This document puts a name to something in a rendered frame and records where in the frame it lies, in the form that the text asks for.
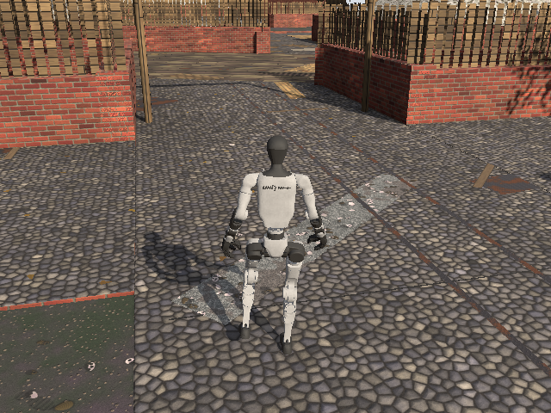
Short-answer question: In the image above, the robot left hand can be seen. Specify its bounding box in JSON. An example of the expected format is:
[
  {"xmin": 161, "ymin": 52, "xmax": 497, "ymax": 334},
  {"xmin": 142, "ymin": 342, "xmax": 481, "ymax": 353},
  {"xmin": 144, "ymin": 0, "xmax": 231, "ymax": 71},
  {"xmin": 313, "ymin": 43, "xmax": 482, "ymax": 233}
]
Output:
[{"xmin": 221, "ymin": 238, "xmax": 241, "ymax": 258}]

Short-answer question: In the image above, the robot right upper arm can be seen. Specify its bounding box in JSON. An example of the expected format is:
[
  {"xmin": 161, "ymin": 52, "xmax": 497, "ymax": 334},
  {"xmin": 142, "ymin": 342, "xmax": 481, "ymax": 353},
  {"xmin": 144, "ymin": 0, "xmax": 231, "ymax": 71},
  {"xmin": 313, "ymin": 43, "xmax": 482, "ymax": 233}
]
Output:
[{"xmin": 294, "ymin": 173, "xmax": 319, "ymax": 220}]

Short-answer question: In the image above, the right robot forearm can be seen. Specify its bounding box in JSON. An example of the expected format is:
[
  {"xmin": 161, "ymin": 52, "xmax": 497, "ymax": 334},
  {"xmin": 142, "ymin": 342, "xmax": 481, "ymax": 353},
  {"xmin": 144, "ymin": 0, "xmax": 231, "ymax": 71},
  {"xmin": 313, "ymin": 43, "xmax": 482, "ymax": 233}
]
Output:
[{"xmin": 310, "ymin": 207, "xmax": 325, "ymax": 237}]

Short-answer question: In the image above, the robot left thigh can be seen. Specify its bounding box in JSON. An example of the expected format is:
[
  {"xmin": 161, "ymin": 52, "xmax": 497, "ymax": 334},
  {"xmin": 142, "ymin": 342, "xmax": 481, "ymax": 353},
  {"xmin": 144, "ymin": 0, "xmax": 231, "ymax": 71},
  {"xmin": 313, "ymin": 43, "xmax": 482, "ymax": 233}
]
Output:
[{"xmin": 245, "ymin": 238, "xmax": 263, "ymax": 285}]

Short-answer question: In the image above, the left robot forearm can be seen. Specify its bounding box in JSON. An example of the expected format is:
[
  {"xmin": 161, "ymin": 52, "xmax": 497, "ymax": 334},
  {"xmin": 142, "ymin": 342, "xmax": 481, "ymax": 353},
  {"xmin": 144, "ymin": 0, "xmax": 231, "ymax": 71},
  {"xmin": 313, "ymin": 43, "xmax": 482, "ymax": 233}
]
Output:
[{"xmin": 224, "ymin": 208, "xmax": 243, "ymax": 243}]

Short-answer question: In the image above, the robot right shin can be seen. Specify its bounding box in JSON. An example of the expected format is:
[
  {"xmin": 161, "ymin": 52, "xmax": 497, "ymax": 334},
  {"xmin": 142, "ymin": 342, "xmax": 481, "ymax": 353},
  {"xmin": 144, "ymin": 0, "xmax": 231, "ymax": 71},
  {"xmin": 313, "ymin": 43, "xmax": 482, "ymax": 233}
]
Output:
[{"xmin": 283, "ymin": 287, "xmax": 297, "ymax": 342}]

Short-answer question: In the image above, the robot left upper arm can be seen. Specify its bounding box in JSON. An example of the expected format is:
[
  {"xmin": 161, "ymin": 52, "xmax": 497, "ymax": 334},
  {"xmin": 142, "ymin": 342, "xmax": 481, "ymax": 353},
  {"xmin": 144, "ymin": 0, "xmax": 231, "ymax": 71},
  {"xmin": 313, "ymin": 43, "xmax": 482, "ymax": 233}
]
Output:
[{"xmin": 234, "ymin": 173, "xmax": 259, "ymax": 221}]

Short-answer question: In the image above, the robot right hand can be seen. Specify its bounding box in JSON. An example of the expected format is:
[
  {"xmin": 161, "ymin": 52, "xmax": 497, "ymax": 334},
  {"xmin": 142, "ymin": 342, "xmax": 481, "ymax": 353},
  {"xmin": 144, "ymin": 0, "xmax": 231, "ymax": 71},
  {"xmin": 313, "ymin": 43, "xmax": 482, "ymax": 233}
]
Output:
[{"xmin": 307, "ymin": 234, "xmax": 327, "ymax": 250}]

